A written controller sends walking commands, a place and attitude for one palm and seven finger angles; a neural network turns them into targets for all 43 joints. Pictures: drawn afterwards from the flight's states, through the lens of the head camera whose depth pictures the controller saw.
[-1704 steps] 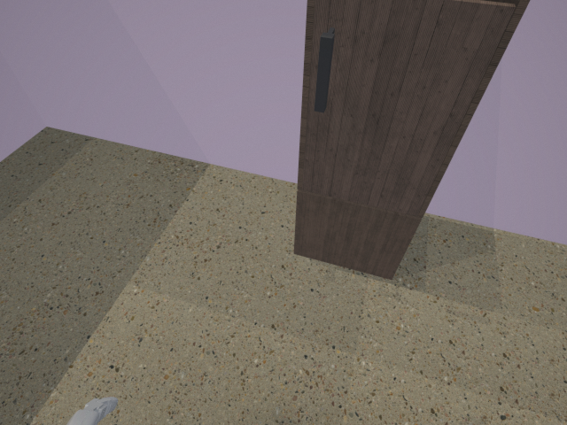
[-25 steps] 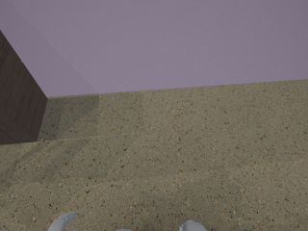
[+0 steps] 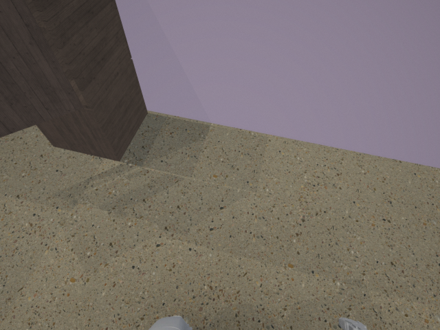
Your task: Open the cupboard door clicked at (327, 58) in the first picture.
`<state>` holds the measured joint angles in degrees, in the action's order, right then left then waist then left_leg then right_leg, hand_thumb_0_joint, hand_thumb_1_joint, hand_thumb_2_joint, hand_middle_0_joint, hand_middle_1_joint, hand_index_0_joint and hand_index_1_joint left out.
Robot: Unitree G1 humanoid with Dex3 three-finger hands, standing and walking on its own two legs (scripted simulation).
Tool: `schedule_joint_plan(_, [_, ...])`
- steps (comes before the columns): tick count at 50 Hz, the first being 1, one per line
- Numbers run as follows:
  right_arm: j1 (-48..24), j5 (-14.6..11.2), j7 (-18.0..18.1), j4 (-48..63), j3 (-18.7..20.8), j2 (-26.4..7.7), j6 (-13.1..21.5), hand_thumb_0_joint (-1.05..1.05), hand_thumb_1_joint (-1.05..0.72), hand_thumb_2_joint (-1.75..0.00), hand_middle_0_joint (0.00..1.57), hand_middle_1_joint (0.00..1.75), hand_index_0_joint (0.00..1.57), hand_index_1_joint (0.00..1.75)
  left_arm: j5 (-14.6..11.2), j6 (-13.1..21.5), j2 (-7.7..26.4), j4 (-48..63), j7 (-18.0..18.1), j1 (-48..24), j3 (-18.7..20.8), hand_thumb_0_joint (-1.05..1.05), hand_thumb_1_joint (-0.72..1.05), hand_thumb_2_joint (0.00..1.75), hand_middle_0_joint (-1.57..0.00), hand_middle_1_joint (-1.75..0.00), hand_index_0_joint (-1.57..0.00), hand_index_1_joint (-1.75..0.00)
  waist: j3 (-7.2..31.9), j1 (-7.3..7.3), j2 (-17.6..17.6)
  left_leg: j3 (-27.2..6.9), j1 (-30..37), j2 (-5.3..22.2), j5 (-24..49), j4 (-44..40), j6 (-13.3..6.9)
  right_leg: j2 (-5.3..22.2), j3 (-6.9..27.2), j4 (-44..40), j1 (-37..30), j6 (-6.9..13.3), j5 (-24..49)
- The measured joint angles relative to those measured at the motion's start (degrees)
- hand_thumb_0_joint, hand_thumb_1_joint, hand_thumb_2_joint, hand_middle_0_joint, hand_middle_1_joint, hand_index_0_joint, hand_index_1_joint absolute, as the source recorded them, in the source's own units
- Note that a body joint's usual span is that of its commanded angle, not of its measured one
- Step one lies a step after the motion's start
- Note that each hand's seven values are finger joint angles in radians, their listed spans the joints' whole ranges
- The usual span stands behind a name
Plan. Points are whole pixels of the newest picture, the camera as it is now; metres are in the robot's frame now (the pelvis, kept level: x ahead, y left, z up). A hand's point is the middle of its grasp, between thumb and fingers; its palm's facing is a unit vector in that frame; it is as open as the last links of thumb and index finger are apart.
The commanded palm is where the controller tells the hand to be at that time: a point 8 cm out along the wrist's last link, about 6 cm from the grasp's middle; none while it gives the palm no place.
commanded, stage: turn to face it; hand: left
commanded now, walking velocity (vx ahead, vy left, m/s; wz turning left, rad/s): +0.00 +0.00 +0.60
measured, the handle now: out of the picture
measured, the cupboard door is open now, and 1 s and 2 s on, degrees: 46 46 46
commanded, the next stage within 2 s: take the last steps up to it in 0.92 s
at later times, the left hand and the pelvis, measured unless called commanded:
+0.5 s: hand out of the picture +0.06 +0.19 -0.14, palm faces +0.28 -0.91 -0.30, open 7.4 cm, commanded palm none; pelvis +0.02 -0.04 +0.00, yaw +17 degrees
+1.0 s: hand out of the picture -0.02 +0.20 -0.17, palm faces +0.54 -0.81 -0.24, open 7.4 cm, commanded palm none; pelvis +0.03 -0.01 +0.01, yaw +30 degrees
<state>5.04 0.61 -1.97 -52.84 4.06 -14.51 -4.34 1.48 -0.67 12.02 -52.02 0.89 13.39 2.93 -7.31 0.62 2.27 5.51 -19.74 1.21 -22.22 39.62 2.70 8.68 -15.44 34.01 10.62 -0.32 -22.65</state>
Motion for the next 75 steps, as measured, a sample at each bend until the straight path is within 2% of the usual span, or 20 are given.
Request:
schedule_joint_plan(2, [-0.47, 0.23, -0.05, 1.15, -0.17, -0.18, 1.11, 0.01, -0.91, -0.90, 0.19, 0.30, 0.20, 0.30, -0.40, -0.44, 1.05, -0.42, -0.24, 1.17, 0.49, 0.01, 0.90, 0.90, -0.20, -0.30, -0.21, -0.30, 0.75, 0.05, 0.15, 0.33, 2.53, -0.49, 6.28, -5.88, -3.07, 1.08, -0.38, 6.26, 2.62, -1.14, -2.49])
schedule_joint_plan(4, [-1.04, 0.26, 0.33, 1.78, -0.29, 0.46, 2.16, 0.01, -0.91, -0.90, 0.19, 0.30, 0.20, 0.30, -0.61, -1.98, 2.52, -1.24, -0.11, 0.24, 0.95, 0.01, 0.90, 0.90, -0.20, -0.30, -0.21, -0.29, 0.18, 0.26, 1.25, -0.46, 1.13, -1.38, 4.66, -2.97, -4.88, 0.56, 5.04, 17.99, 7.69, -2.79, -8.58])
schedule_joint_plan(9, [0.67, 0.54, 1.48, 1.88, -0.97, 1.11, 2.39, 0.01, -0.91, -0.90, 0.20, 0.30, 0.21, 0.30, -0.39, -3.50, 3.53, -1.17, -0.25, -2.50, 1.68, 0.01, 0.91, 0.90, -0.19, -0.29, -0.20, -0.29, 1.03, 0.51, 0.01, -4.01, 2.29, -1.49, 5.85, -6.23, -3.85, -2.41, 12.28, 29.97, 15.76, -4.28, -4.86])
schedule_joint_plan(14, [2.26, 0.75, 1.38, 0.83, -1.07, 1.32, 1.84, 0.01, -0.91, -0.90, 0.20, 0.30, 0.21, 0.30, -0.38, -2.78, 3.00, 0.81, -0.73, -4.34, 1.52, 0.01, 0.91, 0.90, -0.19, -0.29, -0.20, -0.29, 1.81, 0.24, -1.79, -7.14, 3.17, -1.60, 8.00, -9.55, -3.28, -3.41, 14.53, 21.34, 15.53, -4.54, -2.12])
schedule_joint_plan(19, [3.68, 0.66, 1.16, 0.37, -0.48, 1.35, 1.09, 0.01, -0.91, -0.90, 0.20, 0.30, 0.21, 0.30, -0.63, -1.65, 2.19, 2.26, -0.72, -5.33, 0.95, 0.01, 0.91, 0.90, -0.19, -0.29, -0.20, -0.29, 2.27, -0.90, -3.38, -10.66, 1.21, -1.97, 7.13, -7.14, -1.44, -5.85, 13.81, 5.15, 8.98, -4.17, 1.94])
schedule_joint_plan(20, [4.18, 0.41, 1.12, 0.41, -0.27, 1.31, 0.91, 0.01, -0.91, -0.90, 0.20, 0.30, 0.21, 0.30, -0.53, -1.04, 2.18, 2.77, -0.69, -4.99, 0.78, 0.01, 0.91, 0.90, -0.19, -0.29, -0.20, -0.29, 2.76, -0.90, -3.19, -11.13, 0.09, -2.54, 6.31, -5.42, -1.03, -5.74, 13.64, 0.17, 6.91, -3.56, 3.75])
schedule_joint_plan(23, [3.91, 0.09, 1.08, -0.35, 0.80, 0.03, 0.11, 0.01, -0.91, -0.90, 0.20, 0.30, 0.21, 0.30, -0.07, 0.04, 0.19, 2.61, -0.10, -4.86, -0.04, 0.01, 0.90, 0.90, -0.20, -0.29, -0.20, -0.29, 1.72, -1.35, -4.96, -10.49, -5.32, -3.25, -4.92, 10.56, -0.81, -5.33, 11.23, 1.17, 6.25, -0.36, 3.67])
schedule_joint_plan(26, [3.80, 0.24, 0.68, -1.09, 1.15, -0.58, -0.49, 0.01, -0.91, -0.90, 0.20, 0.30, 0.21, 0.30, -0.21, -0.05, -1.18, 2.38, 0.28, -3.47, -0.68, 0.01, 0.90, 0.90, -0.20, -0.29, -0.21, -0.29, 1.46, -1.69, -4.65, -7.08, -9.12, -2.49, -4.81, 24.22, 0.08, -3.93, 9.08, -1.32, 3.67, 0.36, 4.17])
schedule_joint_plan(28, [3.64, 0.18, 0.36, -1.29, 1.09, -0.42, -0.71, 0.01, -0.91, -0.90, 0.20, 0.30, 0.20, 0.30, -0.20, -0.15, -1.58, 1.97, 0.36, -2.59, -0.86, 0.01, 0.90, 0.90, -0.20, -0.29, -0.21, -0.29, 1.46, -1.93, -3.68, -5.41, -9.46, -1.47, -3.56, 25.78, 0.67, -3.06, 7.70, -3.24, 2.13, 0.29, 4.76])
schedule_joint_plan(35, [1.89, -0.11, 0.10, -1.38, 0.17, 0.57, -0.30, 0.01, -0.91, -0.90, 0.19, 0.30, 0.20, 0.30, 0.24, 0.22, -1.52, 0.42, 0.06, -0.57, -0.80, 0.01, 0.90, 0.90, -0.20, -0.30, -0.21, -0.29, 0.90, -0.52, -0.64, -1.84, -3.09, 0.29, -3.29, 8.14, 0.58, -0.62, 3.05, -3.36, 0.43, -0.70, 3.59])
schedule_joint_plan(38, [1.17, -0.04, 0.14, -0.68, -0.43, 0.76, 0.88, 0.01, -0.91, -0.90, 0.19, 0.30, 0.20, 0.30, -0.07, 0.06, -0.68, -0.53, -0.17, 0.69, -0.23, 0.01, 0.90, 0.90, -0.20, -0.30, -0.21, -0.30, 1.24, 0.10, -0.02, -0.65, 2.18, 0.03, 4.20, -4.37, -0.55, 0.41, 1.51, 1.08, 1.70, -1.89, 0.85])
schedule_joint_plan(39, [0.96, 0.15, 0.26, -0.43, -0.46, 0.89, 1.60, 0.01, -0.91, -0.90, 0.19, 0.30, 0.20, 0.30, -0.39, -0.29, -0.21, -0.94, -0.29, 0.89, 0.00, 0.01, 0.90, 0.90, -0.20, -0.30, -0.21, -0.30, 1.48, 0.03, 0.23, -0.73, 2.33, -0.33, 5.28, -5.52, -3.05, 0.88, 2.02, 4.57, 3.31, -2.50, -0.46])
schedule_joint_plan(41, [0.30, 0.32, 0.78, -0.14, -0.85, 1.76, 2.38, 0.01, -0.91, -0.90, 0.19, 0.30, 0.20, 0.30, -0.67, -1.75, 1.05, -1.99, -0.05, 0.15, 0.41, 0.01, 0.90, 0.90, -0.20, -0.30, -0.21, -0.29, 0.88, 0.53, 1.31, -1.01, 1.44, -1.00, 4.05, -3.21, -4.89, 0.18, 7.02, 14.41, 7.41, -3.19, -7.37])
schedule_joint_plan(44, [0.61, 0.61, 1.78, 0.17, -1.59, 2.82, 2.87, 0.01, -0.91, -0.90, 0.20, 0.30, 0.20, 0.30, -0.61, -3.04, 2.05, -3.30, 0.18, -0.94, 0.97, 0.01, 0.90, 0.90, -0.20, -0.29, -0.21, -0.29, 1.19, 0.74, 0.95, -2.08, 2.32, -0.77, 4.32, -4.82, -4.75, -2.03, 11.27, 24.84, 12.23, -3.56, -8.06])
schedule_joint_plan(47, [1.40, 0.65, 2.40, -0.19, -2.08, 3.44, 3.02, 0.01, -0.91, -0.90, 0.20, 0.30, 0.21, 0.30, -0.58, -3.12, 2.30, -3.41, -0.13, -2.04, 1.24, 0.01, 0.91, 0.90, -0.19, -0.29, -0.20, -0.29, 1.68, 0.77, -0.09, -3.35, 3.73, -0.64, 6.41, -8.33, -4.46, -3.11, 13.07, 27.03, 14.34, -3.69, -4.82])
schedule_joint_plan(56, [4.51, 0.72, 2.09, -2.54, -1.99, 3.73, 2.27, 0.01, -0.91, -0.90, 0.20, 0.30, 0.21, 0.30, -0.60, -1.39, 0.53, -2.45, -0.82, -3.45, 0.54, 0.01, 0.91, 0.90, -0.19, -0.29, -0.20, -0.29, 3.34, -0.05, -3.25, -6.13, 3.87, -0.68, 7.33, -9.60, -2.70, -5.71, 12.03, 4.91, 6.35, -3.29, -0.29])
schedule_joint_plan(60, [6.44, 0.46, 1.25, -4.08, -0.89, 2.21, 1.05, 0.01, -0.91, -0.90, 0.20, 0.30, 0.21, 0.30, -0.02, 0.89, -1.43, -2.56, -0.92, -1.61, -0.09, 0.01, 0.91, 0.90, -0.19, -0.29, -0.20, -0.29, 4.14, 0.03, -4.72, -7.26, -2.55, -1.93, -3.83, 7.96, -2.28, -5.57, 10.35, -0.70, 2.47, -0.35, 2.67])
schedule_joint_plan(65, [6.87, 0.88, -0.11, -5.52, 0.21, 0.71, 0.47, 0.01, -0.91, -0.90, 0.20, 0.30, 0.20, 0.30, -0.34, 2.47, -3.56, -4.55, -0.58, 3.53, -0.66, 0.01, 0.90, 0.90, -0.20, -0.29, -0.21, -0.29, 4.67, -0.25, -4.36, -5.95, -10.57, -0.42, 4.83, 24.59, -0.68, -4.46, 8.70, -8.68, -3.39, -0.41, 4.55])
schedule_joint_plan(70, [6.36, 0.60, -0.49, -5.80, 0.44, 0.22, 0.78, 0.01, -0.91, -0.90, 0.19, 0.30, 0.20, 0.30, -0.20, 3.91, -4.60, -7.53, -0.48, 7.27, -0.97, 0.01, 0.90, 0.90, -0.20, -0.30, -0.21, -0.29, 4.06, 0.15, -2.85, -4.75, -13.46, 1.78, 8.69, 21.70, 0.48, -2.77, 6.50, -14.37, -8.23, -1.56, 5.34])
schedule_joint_plan(75, [3.94, 0.44, -0.93, -5.71, -0.20, 0.52, 0.91, 0.01, -0.91, -0.90, 0.19, 0.30, 0.20, 0.30, 0.34, 4.02, -4.69, -10.21, -0.37, 10.48, -0.82, 0.01, 0.90, 0.90, -0.20, -0.30, -0.21, -0.29, 3.26, 1.92, -1.83, -1.92, -12.08, 2.63, 8.33, 10.19, -0.15, -0.66, 4.37, -15.06, -11.71, -3.99, 2.91])
